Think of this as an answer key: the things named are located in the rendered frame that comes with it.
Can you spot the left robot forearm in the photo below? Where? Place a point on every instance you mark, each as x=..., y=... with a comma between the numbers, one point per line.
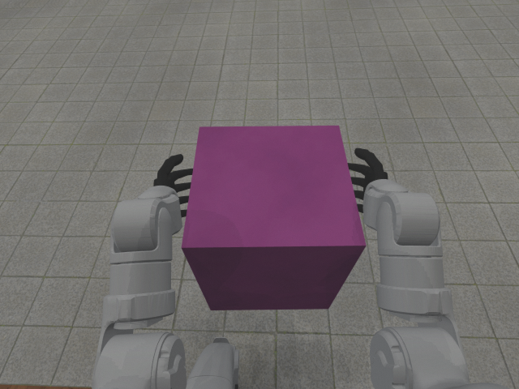
x=140, y=292

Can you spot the right robot forearm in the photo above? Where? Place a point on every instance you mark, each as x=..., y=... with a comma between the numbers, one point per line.
x=408, y=232

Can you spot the carton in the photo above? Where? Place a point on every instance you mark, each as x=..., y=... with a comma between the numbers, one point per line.
x=272, y=221

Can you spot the robot right upper arm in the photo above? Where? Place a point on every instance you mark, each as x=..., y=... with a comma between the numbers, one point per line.
x=419, y=358

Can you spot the left robot hand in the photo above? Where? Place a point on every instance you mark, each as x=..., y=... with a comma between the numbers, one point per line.
x=166, y=178

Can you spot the right robot hand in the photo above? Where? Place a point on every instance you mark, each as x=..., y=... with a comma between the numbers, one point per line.
x=372, y=173

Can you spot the robot left thigh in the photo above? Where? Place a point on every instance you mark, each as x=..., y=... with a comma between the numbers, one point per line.
x=216, y=368

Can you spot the robot left upper arm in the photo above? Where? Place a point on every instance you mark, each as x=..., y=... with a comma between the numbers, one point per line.
x=142, y=361

